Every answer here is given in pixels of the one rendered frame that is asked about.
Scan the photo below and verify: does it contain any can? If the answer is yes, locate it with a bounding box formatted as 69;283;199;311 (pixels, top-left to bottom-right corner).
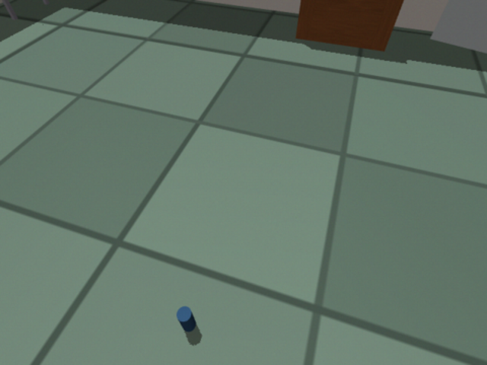
177;306;196;332

